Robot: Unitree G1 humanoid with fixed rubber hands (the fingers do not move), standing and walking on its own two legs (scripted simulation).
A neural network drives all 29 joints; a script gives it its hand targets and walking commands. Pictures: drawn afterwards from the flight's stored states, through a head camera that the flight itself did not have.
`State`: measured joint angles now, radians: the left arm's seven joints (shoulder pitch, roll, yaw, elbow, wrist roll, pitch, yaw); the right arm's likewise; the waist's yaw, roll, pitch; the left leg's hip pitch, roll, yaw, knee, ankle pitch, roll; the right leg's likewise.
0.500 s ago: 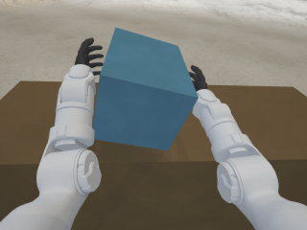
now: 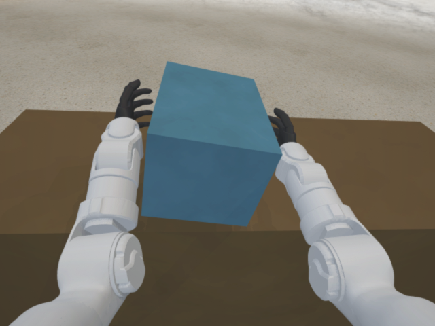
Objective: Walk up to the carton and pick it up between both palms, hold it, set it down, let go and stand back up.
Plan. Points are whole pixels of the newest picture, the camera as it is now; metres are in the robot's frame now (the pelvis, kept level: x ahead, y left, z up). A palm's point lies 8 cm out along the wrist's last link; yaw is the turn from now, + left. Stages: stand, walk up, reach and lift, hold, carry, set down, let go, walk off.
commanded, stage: set down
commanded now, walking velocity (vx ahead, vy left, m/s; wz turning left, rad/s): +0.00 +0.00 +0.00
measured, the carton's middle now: (204, 138) +0.46 +0.00 +0.17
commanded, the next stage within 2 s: none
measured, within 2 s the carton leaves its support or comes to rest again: rests again in 1.36 s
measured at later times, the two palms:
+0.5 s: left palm (125, 134) +0.42 +0.15 +0.20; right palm (278, 153) +0.40 -0.14 +0.17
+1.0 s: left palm (130, 147) +0.41 +0.15 +0.18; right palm (279, 165) +0.39 -0.15 +0.15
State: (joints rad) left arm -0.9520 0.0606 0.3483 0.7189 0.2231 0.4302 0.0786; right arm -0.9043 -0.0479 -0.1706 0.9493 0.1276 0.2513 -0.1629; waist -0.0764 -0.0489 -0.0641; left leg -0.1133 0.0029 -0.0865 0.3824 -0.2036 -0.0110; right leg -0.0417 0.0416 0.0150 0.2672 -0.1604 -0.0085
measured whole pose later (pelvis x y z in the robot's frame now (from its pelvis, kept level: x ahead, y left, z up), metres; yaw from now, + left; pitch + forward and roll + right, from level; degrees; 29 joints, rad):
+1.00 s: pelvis +0.00 +0.00 +0.00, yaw +0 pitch -2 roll -1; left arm -0.89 0.02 0.41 0.81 0.25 0.28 0.06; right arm -0.82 0.02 -0.32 0.93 -0.08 0.18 -0.12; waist -0.04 -0.04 -0.05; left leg -0.14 0.01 -0.07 0.36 -0.19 -0.01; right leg -0.08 0.04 0.00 0.27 -0.16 -0.01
